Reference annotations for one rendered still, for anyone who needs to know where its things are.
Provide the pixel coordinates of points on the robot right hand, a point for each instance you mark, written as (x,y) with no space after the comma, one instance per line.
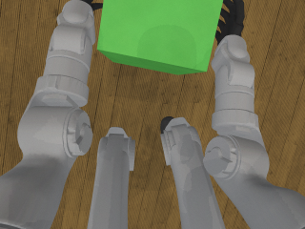
(233,24)

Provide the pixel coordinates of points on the carton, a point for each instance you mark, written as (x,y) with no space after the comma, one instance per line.
(168,36)

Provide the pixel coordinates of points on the right robot upper arm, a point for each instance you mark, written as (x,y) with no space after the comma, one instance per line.
(240,167)

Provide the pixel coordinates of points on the left robot forearm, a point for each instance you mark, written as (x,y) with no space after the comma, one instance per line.
(68,63)

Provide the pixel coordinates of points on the right robot forearm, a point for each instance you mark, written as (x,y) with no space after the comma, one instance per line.
(234,90)

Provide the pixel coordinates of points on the robot right thigh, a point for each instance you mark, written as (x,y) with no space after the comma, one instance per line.
(198,206)

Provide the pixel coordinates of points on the robot thigh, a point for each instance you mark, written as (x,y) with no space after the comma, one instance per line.
(198,206)
(109,202)

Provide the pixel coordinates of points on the robot left hand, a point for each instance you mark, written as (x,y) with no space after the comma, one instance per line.
(94,6)

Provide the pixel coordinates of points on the left robot upper arm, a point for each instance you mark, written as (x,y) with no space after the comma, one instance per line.
(51,138)

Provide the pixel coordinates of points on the robot left thigh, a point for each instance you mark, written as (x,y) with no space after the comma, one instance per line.
(109,202)

